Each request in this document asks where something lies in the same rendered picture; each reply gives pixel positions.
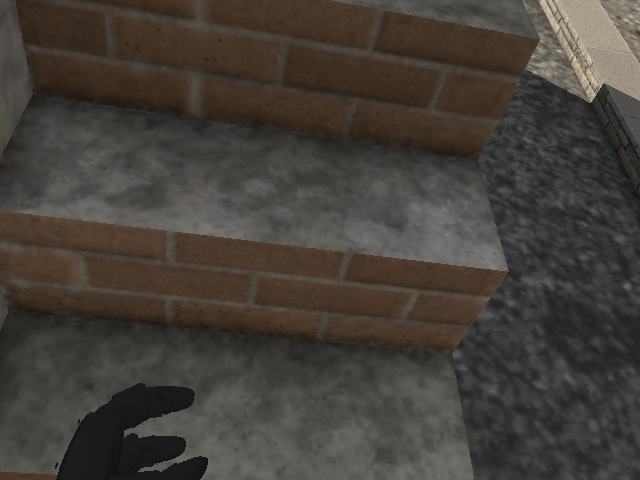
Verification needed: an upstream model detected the left robot hand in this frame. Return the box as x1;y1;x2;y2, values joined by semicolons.
55;383;208;480

